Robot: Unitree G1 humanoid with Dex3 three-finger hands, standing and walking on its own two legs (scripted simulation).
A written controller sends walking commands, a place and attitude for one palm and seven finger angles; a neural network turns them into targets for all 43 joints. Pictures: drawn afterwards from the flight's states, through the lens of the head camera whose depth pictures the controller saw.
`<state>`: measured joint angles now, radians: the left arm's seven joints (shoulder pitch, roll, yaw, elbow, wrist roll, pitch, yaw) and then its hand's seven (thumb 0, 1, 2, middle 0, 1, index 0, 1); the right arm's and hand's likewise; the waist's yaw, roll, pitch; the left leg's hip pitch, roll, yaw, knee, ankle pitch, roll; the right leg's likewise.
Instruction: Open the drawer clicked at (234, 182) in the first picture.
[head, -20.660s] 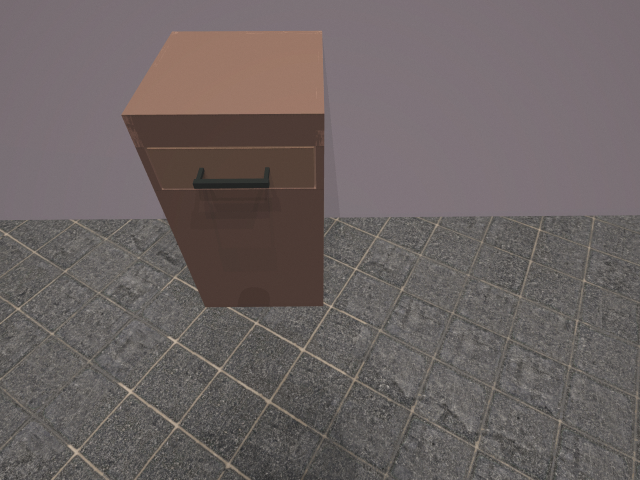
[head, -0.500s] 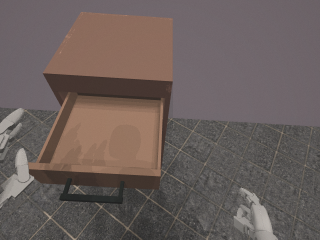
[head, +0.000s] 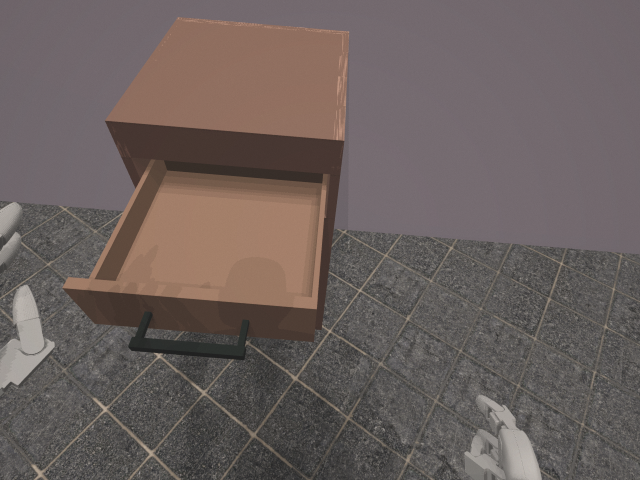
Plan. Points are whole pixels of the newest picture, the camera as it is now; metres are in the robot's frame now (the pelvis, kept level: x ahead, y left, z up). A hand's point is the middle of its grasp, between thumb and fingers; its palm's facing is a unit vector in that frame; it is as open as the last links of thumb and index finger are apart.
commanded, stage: step back with the hand held close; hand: left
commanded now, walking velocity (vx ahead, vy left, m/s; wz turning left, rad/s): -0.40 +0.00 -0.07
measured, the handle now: (191, 336) +0.33 +0.22 -0.12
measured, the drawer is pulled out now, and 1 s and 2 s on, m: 0.30 0.30 0.30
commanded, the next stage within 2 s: stop stepping back and stand still in 0.42 s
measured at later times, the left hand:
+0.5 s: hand out of the picture +0.07 +0.17 +0.15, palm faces +0.28 -0.82 -0.49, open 7.4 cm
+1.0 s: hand out of the picture -0.05 +0.15 +0.16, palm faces +0.36 -0.81 -0.47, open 7.4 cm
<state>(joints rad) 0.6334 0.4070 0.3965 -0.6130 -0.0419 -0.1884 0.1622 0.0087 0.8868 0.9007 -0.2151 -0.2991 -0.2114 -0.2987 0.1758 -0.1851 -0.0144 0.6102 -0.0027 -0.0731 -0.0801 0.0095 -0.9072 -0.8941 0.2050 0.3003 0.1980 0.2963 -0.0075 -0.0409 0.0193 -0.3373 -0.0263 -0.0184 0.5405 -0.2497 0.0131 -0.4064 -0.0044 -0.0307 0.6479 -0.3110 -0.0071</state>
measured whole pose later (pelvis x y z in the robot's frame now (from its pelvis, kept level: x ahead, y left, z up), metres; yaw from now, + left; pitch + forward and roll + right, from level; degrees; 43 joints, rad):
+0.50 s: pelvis -0.13 -0.06 +0.00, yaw +0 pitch +4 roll +0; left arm 0.66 0.40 0.36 -0.62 -0.04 -0.18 0.16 0.01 0.89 0.90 -0.22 -0.30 -0.21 -0.30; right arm 0.12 -0.22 -0.04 0.59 0.01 -0.04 -0.09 0.01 -0.91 -0.89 0.20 0.30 0.20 0.30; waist -0.03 -0.03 0.04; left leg -0.29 0.01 -0.01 0.48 -0.24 -0.01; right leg -0.40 0.01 -0.10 0.51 -0.19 -0.05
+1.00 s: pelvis -0.23 -0.09 +0.00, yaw +2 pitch +1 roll +2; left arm 0.68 0.38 0.34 -0.59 -0.02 -0.18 0.16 0.01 0.89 0.90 -0.21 -0.30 -0.21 -0.30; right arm 0.27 -0.22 -0.02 0.61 0.00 -0.13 -0.06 0.01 -0.91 -0.89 0.20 0.30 0.20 0.30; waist -0.03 -0.05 -0.01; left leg -0.18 -0.01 0.04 0.46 -0.29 0.01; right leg -0.41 0.00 -0.08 0.70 -0.37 -0.01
